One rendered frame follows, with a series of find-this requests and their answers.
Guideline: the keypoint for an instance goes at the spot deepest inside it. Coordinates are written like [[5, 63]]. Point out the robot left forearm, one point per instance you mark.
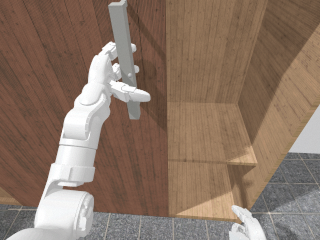
[[74, 164]]

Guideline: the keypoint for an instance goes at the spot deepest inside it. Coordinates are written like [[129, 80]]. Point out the robot left upper arm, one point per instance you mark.
[[63, 215]]

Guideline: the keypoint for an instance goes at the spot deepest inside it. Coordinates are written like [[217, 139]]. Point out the wardrobe door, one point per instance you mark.
[[4, 194], [46, 50]]

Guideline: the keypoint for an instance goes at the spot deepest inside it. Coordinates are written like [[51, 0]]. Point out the robot left hand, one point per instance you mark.
[[101, 71]]

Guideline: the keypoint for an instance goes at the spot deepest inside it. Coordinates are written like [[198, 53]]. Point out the robot right hand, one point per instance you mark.
[[251, 230]]

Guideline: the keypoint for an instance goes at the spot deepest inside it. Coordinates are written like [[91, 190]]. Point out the handle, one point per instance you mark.
[[121, 33]]

